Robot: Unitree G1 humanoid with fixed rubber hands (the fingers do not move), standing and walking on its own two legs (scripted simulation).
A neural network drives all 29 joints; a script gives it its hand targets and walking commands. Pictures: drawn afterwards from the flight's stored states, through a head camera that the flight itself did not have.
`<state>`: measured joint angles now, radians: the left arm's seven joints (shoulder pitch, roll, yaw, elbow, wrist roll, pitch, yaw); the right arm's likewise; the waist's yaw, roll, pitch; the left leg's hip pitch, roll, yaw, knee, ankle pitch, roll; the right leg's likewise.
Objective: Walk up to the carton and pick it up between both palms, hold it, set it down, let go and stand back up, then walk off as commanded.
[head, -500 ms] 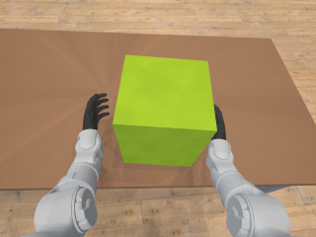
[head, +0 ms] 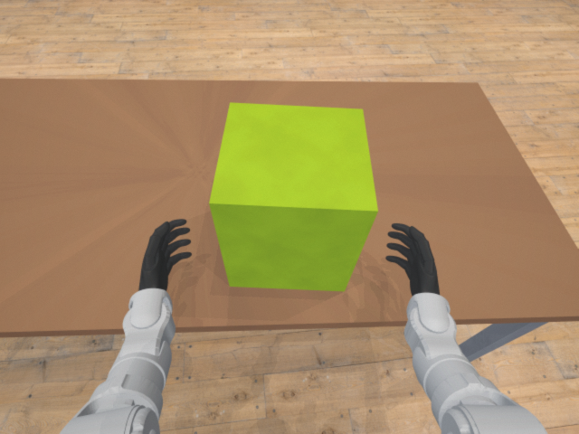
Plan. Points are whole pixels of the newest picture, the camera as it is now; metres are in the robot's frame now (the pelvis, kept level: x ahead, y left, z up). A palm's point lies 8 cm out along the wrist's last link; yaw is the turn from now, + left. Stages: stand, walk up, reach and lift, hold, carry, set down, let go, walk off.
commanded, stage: set down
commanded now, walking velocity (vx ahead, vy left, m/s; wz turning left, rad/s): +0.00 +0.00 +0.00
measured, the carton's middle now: (291, 204) +0.48 +0.01 -0.01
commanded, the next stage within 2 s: none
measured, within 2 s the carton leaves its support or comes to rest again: neither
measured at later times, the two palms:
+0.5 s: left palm (123, 340) +0.25 +0.24 -0.03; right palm (431, 341) +0.26 -0.18 -0.02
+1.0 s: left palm (125, 372) +0.22 +0.23 -0.04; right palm (449, 387) +0.21 -0.20 -0.04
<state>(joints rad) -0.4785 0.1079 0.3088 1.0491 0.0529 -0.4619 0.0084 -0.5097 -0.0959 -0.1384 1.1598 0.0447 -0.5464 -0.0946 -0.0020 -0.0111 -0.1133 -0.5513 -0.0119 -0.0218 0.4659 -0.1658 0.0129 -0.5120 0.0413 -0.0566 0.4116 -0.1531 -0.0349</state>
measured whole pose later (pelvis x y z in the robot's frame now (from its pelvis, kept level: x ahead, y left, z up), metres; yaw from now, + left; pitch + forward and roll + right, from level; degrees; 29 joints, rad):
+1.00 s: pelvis +0.03 +0.00 +0.00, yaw +0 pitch +2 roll -1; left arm 0.17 0.14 0.13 0.57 -0.07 -0.37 -0.02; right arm 0.17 -0.03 -0.06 0.70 0.09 -0.48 -0.08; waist 0.00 -0.05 -0.04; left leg -0.28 -0.01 -0.02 0.50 -0.26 0.01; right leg -0.24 0.04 -0.06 0.45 -0.25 -0.04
